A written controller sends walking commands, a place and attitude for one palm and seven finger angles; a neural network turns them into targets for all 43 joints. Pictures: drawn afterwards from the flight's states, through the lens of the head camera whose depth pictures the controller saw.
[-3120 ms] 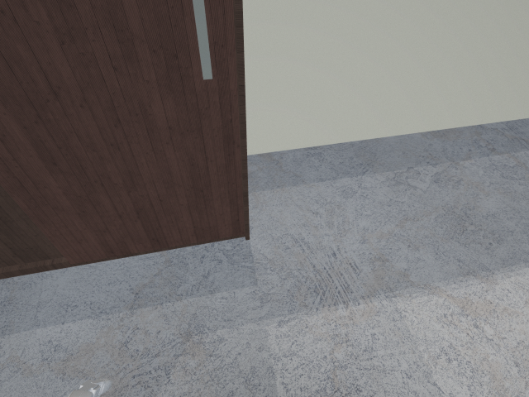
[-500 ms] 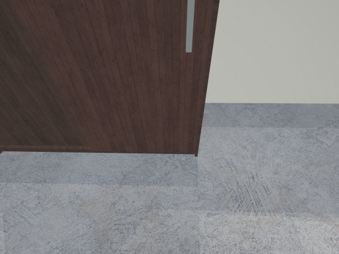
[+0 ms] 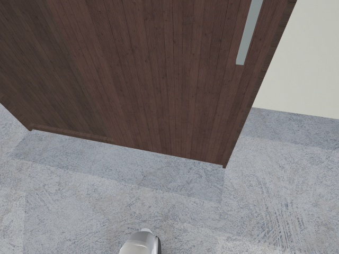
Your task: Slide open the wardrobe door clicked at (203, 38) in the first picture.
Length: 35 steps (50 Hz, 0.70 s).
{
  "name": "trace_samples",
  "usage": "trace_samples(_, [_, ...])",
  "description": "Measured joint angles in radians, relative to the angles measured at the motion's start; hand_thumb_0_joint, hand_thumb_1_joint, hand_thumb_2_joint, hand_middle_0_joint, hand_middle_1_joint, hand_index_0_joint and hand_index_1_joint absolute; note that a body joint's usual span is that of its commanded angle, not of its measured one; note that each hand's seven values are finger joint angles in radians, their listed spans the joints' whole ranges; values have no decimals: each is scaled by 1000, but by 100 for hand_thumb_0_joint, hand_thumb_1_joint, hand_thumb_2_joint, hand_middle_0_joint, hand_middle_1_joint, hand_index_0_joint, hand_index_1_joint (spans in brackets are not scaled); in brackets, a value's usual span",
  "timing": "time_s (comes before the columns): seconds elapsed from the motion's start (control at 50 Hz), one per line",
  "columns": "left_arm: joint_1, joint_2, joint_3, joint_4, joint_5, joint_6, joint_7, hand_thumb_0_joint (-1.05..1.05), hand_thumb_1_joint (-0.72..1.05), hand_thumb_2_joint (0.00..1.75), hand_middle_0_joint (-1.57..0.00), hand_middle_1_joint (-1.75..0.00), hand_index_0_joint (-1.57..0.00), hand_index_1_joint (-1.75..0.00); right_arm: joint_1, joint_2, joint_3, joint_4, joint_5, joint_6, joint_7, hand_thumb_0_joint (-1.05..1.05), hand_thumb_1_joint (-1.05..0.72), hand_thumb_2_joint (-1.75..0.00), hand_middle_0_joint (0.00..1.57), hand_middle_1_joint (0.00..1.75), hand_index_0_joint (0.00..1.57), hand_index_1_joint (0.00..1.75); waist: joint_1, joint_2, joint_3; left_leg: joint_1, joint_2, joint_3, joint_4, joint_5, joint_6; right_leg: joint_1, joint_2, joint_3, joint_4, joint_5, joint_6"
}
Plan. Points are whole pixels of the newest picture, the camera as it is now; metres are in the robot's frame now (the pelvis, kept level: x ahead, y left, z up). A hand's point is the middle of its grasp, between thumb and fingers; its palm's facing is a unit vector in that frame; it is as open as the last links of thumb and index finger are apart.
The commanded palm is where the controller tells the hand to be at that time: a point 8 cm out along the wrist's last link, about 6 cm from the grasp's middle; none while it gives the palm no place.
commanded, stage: take the last steps up to it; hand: right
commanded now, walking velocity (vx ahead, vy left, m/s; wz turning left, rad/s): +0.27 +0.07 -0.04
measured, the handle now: (254, 6) +0.67 -0.12 +0.22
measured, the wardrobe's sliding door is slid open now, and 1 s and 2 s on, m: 0.00 0.00 0.00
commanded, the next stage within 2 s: come to a stop and stand still in 0.26 s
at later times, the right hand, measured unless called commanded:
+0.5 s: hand out of the picture +0.16 -0.14 -0.19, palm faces +0.14 +0.98 -0.16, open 7.3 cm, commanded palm none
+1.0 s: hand (217, 250) +0.17 -0.09 -0.15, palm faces +0.13 +0.96 -0.25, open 7.4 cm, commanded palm none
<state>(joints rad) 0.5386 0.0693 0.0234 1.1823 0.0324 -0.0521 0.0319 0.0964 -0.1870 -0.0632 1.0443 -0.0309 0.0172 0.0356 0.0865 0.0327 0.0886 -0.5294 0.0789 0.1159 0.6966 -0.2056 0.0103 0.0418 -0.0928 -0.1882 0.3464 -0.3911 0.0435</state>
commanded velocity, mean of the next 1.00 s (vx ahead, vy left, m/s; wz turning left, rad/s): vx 0.00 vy -0.04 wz -0.01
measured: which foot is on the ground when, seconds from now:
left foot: up 0.00-0.04, down 0.06-0.48, up 0.50-0.76, down 0.78-1.00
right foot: down 0.00-0.06, up 0.08-0.40, down 0.42-0.78, up 0.80-1.00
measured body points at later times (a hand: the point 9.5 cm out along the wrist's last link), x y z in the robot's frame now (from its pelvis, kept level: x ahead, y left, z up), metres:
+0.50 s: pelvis +0.18 +0.03 -0.01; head +0.17 +0.00 +0.44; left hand +0.29 +0.26 -0.13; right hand +0.15 -0.19 -0.18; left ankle +0.12 +0.13 -0.73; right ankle +0.22 -0.07 -0.74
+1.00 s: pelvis +0.15 +0.09 +0.01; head +0.16 +0.12 +0.46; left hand +0.20 +0.34 -0.16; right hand +0.16 -0.14 -0.13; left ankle +0.18 +0.19 -0.73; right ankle +0.12 -0.05 -0.67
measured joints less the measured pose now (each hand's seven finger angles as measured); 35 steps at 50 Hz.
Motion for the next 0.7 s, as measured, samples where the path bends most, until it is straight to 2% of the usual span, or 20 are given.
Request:
trace_samples(0.04, [21,1,5,17,-5,6,-4,0,90,89,-20,-30,-20,-30,-23,11,5,-10,1,-24,0,1,-91,-90,19,30,19,30,6,-16,5,73,-26,24,-107,15,22,-1,-22,8,72,-59,20])
trace_samples(0.06, [31,-1,6,27,-10,11,-8,0,90,89,-20,-30,-20,-30,-30,14,6,-15,0,-44,-2,1,-91,-90,19,30,19,30,2,-17,2,106,-29,31,-136,28,35,-30,-34,16,168,-94,19])
trace_samples(0.1, [0,5,7,36,-24,32,-13,1,90,89,-20,-30,-20,-30,-39,29,4,-22,5,-77,-15,1,-91,-90,19,30,20,30,-9,-32,17,107,-39,47,-66,-8,45,-160,-39,92,509,-145,-8])
trace_samples(0.14, [-45,14,15,24,-27,46,-15,1,90,89,-20,-30,-20,-30,-25,41,8,-23,10,-85,-28,1,-91,-90,19,30,20,30,-19,-35,14,148,-44,61,-69,-39,50,-295,-24,135,782,-112,-30])
trace_samples(0.18, [-99,30,24,-7,-21,50,-14,1,91,89,-20,-30,-20,-30,4,53,6,-15,16,-88,-44,0,-91,-90,19,30,20,30,-28,-40,-3,201,-53,74,-119,-38,45,-406,-27,135,877,-53,-37])
trace_samples(0.24, [-183,57,33,-71,-12,50,-13,1,91,89,-20,-30,-20,-30,43,38,-9,-21,14,-96,-69,-3,-95,-89,20,30,20,30,-41,-51,-41,263,-67,93,-194,-33,52,-513,-37,114,800,0,-30])
trace_samples(0.3, [-267,80,36,-132,-9,47,-16,1,91,89,-20,-30,-20,-30,82,21,3,-7,7,-80,-66,-3,-95,-90,20,30,20,30,-52,-56,-65,312,-79,99,-234,-41,50,-541,-40,89,632,40,-22])
trace_samples(0.38, [-346,111,36,-172,-8,32,-22,1,94,89,-19,-30,-19,-30,139,13,12,22,4,-66,-55,-2,-94,-90,19,30,20,30,-79,-47,-76,368,-87,96,-230,-86,38,-484,-25,70,406,85,-21])
trace_samples(0.42, [-366,119,28,-181,-9,20,-24,1,93,89,-19,-30,-19,-30,171,14,14,39,8,-58,-54,-1,-93,-90,19,30,20,30,-93,-43,-77,391,-90,94,-200,-125,28,-418,-14,64,281,175,-20])
trace_samples(0.48, [-392,101,6,-169,-11,14,-14,1,93,89,-19,-30,-19,-30,203,9,21,65,15,-32,-63,0,-92,-90,19,30,20,30,-117,5,-74,407,-59,69,-146,-178,3,-364,14,39,259,158,-74])
trace_samples(0.52, [-409,88,-9,-163,-17,21,-4,0,92,89,-19,-30,-19,-30,216,14,30,72,17,-14,-67,0,-92,-90,19,30,20,30,-131,24,-69,394,-43,32,-111,-209,-18,-339,28,17,234,145,-83])
trace_samples(0.56, [-429,75,-14,-164,-20,28,4,0,92,89,-20,-30,-20,-30,217,22,34,68,16,1,-68,0,-91,-90,19,30,20,30,-136,26,-50,357,-31,-7,-56,-240,-27,-323,38,5,199,160,-84])
trace_samples(0.62, [-456,63,-7,-171,-21,46,5,0,91,89,-20,-30,-20,-30,205,32,30,45,13,17,-66,1,-91,-90,19,30,20,30,-133,5,-10,279,-25,-46,44,-285,-30,-319,34,2,164,189,-81])
trace_samples(0.7, [-464,66,19,-178,-21,70,-1,0,91,89,-20,-30,-20,-30,185,32,12,7,10,25,-68,1,-91,-90,20,30,20,30,-123,-35,22,196,-21,-63,118,-287,-27,-335,10,9,162,210,-61])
